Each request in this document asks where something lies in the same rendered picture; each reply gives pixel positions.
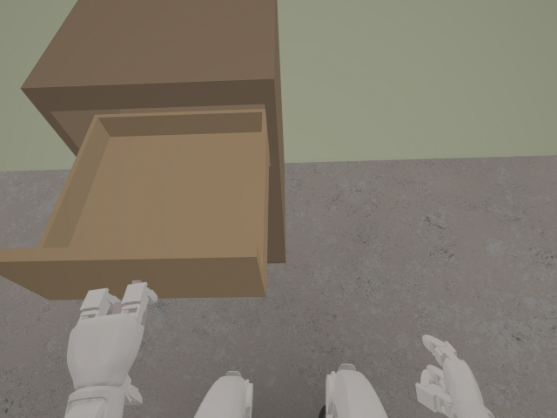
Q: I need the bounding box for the robot right hand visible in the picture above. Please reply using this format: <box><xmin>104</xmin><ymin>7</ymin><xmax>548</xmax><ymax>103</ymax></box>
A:
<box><xmin>415</xmin><ymin>334</ymin><xmax>485</xmax><ymax>418</ymax></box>

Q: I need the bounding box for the left robot thigh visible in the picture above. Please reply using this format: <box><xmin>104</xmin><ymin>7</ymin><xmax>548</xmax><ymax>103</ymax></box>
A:
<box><xmin>194</xmin><ymin>376</ymin><xmax>253</xmax><ymax>418</ymax></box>

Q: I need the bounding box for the cabinet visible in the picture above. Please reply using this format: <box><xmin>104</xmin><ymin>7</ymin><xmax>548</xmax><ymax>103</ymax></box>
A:
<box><xmin>20</xmin><ymin>0</ymin><xmax>285</xmax><ymax>263</ymax></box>

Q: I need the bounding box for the right robot thigh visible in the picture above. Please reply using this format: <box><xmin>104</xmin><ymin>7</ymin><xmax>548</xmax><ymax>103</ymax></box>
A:
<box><xmin>325</xmin><ymin>369</ymin><xmax>388</xmax><ymax>418</ymax></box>

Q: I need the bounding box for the drawer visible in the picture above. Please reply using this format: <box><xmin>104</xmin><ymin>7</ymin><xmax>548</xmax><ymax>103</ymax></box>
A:
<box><xmin>0</xmin><ymin>109</ymin><xmax>269</xmax><ymax>300</ymax></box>

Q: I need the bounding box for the handle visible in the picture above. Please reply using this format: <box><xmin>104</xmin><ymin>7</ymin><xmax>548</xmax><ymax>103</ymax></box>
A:
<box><xmin>112</xmin><ymin>280</ymin><xmax>148</xmax><ymax>326</ymax></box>

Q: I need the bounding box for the robot left forearm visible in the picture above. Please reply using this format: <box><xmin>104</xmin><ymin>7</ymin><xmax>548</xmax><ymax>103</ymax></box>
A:
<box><xmin>64</xmin><ymin>386</ymin><xmax>125</xmax><ymax>418</ymax></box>

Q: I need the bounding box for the robot left hand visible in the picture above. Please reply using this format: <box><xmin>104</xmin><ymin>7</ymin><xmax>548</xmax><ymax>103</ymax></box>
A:
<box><xmin>67</xmin><ymin>282</ymin><xmax>158</xmax><ymax>406</ymax></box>

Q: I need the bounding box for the robot thigh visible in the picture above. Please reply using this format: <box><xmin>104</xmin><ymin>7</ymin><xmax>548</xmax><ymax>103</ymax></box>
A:
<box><xmin>325</xmin><ymin>369</ymin><xmax>388</xmax><ymax>418</ymax></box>
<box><xmin>194</xmin><ymin>376</ymin><xmax>253</xmax><ymax>418</ymax></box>

